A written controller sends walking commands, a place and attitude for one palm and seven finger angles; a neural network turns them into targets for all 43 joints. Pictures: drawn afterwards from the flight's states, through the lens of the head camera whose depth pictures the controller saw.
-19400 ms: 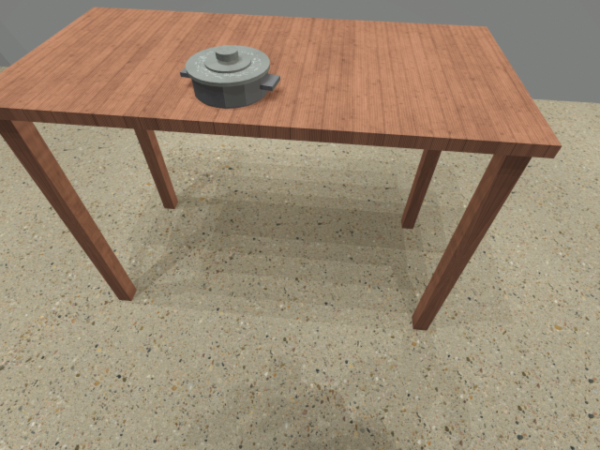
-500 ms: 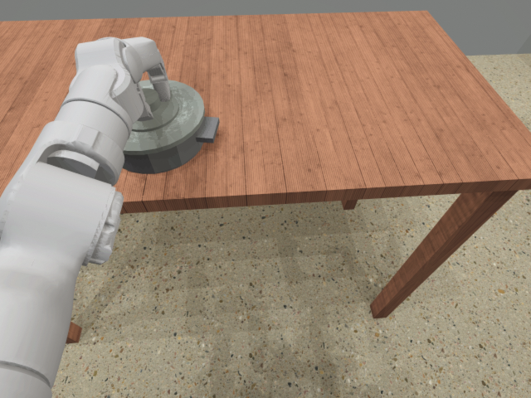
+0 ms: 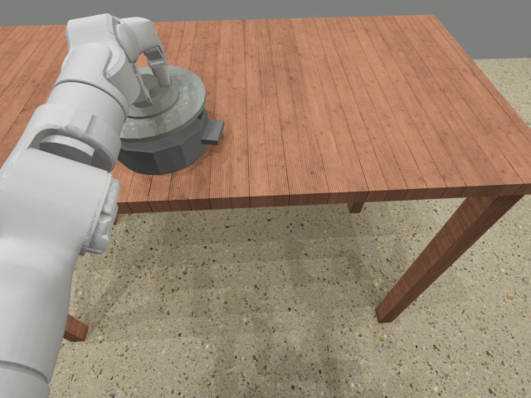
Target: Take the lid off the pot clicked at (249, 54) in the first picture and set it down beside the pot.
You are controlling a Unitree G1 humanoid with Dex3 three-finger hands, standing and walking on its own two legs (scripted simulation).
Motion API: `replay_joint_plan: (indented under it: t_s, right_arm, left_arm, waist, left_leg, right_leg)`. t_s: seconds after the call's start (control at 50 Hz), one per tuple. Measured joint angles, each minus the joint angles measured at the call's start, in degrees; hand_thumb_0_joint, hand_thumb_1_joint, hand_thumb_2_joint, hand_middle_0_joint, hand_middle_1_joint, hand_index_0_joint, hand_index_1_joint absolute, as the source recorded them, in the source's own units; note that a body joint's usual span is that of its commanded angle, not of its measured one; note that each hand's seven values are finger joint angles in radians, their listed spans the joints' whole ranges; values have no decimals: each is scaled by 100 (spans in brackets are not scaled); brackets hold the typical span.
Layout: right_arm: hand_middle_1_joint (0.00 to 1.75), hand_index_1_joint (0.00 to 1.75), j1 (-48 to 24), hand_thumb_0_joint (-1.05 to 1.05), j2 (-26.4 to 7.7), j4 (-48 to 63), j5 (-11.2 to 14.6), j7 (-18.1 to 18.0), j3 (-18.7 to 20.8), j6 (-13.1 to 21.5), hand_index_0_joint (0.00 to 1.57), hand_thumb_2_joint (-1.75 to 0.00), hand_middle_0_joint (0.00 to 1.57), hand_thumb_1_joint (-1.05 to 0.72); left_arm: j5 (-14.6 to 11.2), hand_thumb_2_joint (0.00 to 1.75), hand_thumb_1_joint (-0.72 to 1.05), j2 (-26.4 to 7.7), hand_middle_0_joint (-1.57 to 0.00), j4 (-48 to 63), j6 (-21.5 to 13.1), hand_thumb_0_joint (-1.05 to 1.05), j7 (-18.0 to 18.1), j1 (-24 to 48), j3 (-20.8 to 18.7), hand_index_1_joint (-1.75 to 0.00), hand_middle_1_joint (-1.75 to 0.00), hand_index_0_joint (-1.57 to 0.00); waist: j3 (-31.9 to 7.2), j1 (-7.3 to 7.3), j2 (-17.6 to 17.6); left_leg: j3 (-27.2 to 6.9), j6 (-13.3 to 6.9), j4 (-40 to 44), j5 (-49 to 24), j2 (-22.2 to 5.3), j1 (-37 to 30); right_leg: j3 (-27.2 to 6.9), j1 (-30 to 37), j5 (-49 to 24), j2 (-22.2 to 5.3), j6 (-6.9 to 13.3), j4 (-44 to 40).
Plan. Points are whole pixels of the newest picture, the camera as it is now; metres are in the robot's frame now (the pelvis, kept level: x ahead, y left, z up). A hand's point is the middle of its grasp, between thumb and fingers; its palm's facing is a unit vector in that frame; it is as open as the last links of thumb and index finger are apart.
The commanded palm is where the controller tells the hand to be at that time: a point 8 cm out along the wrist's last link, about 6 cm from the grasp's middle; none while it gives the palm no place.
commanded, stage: lift the lid straight up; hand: left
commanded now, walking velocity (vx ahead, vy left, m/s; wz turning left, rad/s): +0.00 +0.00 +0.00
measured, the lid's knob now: (143, 87) +0.53 +0.14 +0.19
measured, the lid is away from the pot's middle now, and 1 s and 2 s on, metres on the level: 0.01 0.01 0.10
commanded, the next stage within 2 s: move the lid sideways beside the pot in 1.24 s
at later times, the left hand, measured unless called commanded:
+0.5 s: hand (127, 53) +0.51 +0.14 +0.26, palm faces -0.31 -0.15 -0.94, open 7.6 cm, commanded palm +0.51 +0.14 +0.33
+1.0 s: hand (113, 22) +0.51 +0.14 +0.29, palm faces -0.24 -0.18 -0.95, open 7.6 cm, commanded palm +0.51 +0.14 +0.37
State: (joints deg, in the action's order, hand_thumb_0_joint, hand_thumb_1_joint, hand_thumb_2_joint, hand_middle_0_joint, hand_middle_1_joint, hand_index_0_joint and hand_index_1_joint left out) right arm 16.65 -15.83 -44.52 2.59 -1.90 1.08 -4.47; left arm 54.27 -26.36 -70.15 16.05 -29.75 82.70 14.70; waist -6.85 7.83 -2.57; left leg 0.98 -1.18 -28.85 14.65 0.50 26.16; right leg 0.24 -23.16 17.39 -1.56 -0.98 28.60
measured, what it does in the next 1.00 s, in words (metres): stands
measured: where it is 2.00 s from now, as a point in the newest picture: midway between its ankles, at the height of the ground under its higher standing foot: outside the picture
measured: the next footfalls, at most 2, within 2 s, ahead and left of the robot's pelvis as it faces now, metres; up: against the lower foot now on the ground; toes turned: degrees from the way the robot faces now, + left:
none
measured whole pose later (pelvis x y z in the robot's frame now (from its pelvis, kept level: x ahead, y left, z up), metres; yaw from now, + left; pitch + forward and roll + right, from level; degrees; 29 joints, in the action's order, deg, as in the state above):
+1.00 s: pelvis +0.00 +0.00 +0.00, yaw +0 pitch +13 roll +0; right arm 16.2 -16.0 -45.3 2.7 -1.9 0.0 -1.8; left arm 56.8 -29.0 -73.8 21.3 -31.2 94.6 14.2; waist -7.1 8.6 -2.5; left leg 0.8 -1.0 -27.0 13.7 0.5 25.8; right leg 0.3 -22.9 16.6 -1.5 -0.8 27.0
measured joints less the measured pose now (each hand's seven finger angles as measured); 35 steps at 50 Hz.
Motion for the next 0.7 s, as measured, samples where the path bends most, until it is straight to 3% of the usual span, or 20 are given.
replay_joint_plan:
  t_s: [0.2, 0.28, 0.54, 0.7]
  right_arm:
    - [30, 30, -13, 0, -36, 10, 17, -50, -20, 34, 20, -90, 20, -90]
    - [30, 30, 65, 0, -44, -6, 13, -27, 0, 102, 20, -90, 20, -90]
    - [30, 30, 54, 0, -1, -38, 0, 2, -54, 111, 20, -90, 20, -90]
    - [30, 30, 14, 0, -15, 0, 11, 11, -54, 155, 20, -90, 20, -90]
  left_arm:
    - [74, 82, 26, -133, -57, -137, 102, 1, -11, 259, -3, -99, -104, -62]
    - [96, 82, 26, -136, -57, -80, 132, 1, -14, 331, 109, -99, -104, -62]
    - [114, 82, 26, -235, -57, -118, 252, 1, -120, 534, -94, -99, -104, -62]
    - [193, 82, 26, -263, -58, -178, 377, 1, -117, 749, 58, -99, -104, -62]
  waist:
    - [24, 69, 48]
    - [15, 50, 39]
    - [-19, 49, -15]
    - [-1, 35, 1]
  left_leg:
    - [-3, 23, 51, -38, -21, 2]
    - [-10, 30, 64, -43, -20, 7]
    - [23, 21, 125, -37, -18, -92]
    - [-12, 24, 131, -61, -9, -54]
  right_leg:
    - [-1, -16, -30, 22, 23, -28]
    - [5, -15, -33, 22, 26, -47]
    - [-31, 59, -27, 21, 19, -83]
    - [3, 47, -51, 14, 17, -115]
